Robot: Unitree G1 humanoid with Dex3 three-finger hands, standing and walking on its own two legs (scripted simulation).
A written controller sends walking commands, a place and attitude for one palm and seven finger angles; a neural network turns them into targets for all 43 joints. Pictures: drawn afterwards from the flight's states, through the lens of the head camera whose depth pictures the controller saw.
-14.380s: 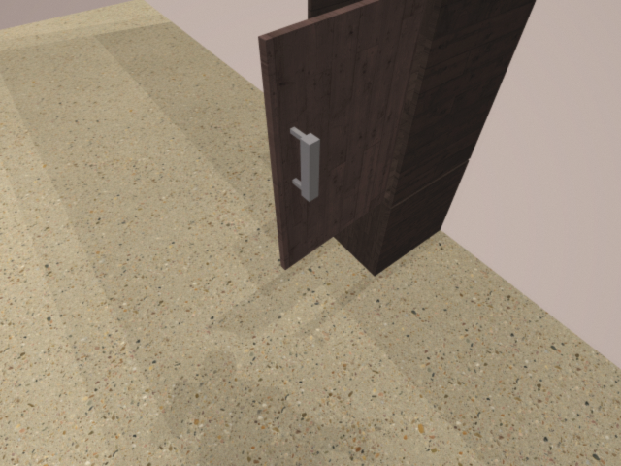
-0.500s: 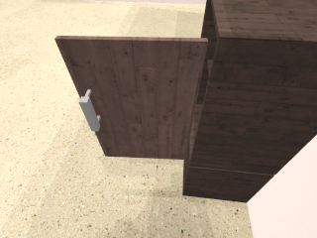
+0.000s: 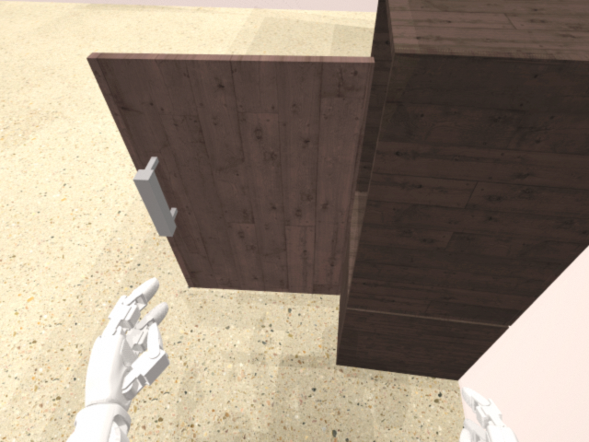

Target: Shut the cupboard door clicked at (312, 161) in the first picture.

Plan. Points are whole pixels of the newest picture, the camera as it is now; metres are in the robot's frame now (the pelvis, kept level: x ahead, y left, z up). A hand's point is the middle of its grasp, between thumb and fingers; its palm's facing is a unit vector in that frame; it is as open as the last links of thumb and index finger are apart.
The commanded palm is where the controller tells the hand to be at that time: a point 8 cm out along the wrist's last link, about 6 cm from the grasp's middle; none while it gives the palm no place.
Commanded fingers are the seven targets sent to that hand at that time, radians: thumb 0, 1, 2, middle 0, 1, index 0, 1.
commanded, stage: raise the hand and make a fist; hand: left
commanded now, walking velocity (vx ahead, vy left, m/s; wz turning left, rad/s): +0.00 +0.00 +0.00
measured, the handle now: (160, 197) +0.51 +0.26 +0.03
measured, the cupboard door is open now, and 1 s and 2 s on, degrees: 94 94 94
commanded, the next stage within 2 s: bring the fist close to the handle in 1.68 s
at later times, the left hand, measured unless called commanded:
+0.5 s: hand (169, 412) +0.18 +0.17 -0.02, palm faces -0.18 -0.98 -0.02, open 4.6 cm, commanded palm +0.14 +0.25 -0.01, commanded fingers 0.00 0.90 0.90 -0.88 -1.04 -0.88 -1.04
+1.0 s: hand (118, 384) +0.20 +0.22 +0.03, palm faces +0.02 -1.00 -0.05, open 3.1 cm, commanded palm +0.17 +0.27 +0.02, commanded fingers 0.00 0.90 0.90 -1.30 -1.50 -1.30 -1.50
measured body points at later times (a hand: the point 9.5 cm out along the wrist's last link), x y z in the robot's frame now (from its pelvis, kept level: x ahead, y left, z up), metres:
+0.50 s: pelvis -0.05 +0.02 -0.07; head +0.01 +0.01 +0.38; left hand +0.18 +0.22 -0.02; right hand +0.12 -0.19 -0.15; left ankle -0.03 +0.13 -0.72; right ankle +0.03 -0.09 -0.72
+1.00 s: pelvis -0.02 +0.03 -0.05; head +0.02 +0.04 +0.40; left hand +0.19 +0.28 +0.03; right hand +0.18 -0.20 -0.10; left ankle -0.03 +0.13 -0.72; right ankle +0.03 -0.09 -0.72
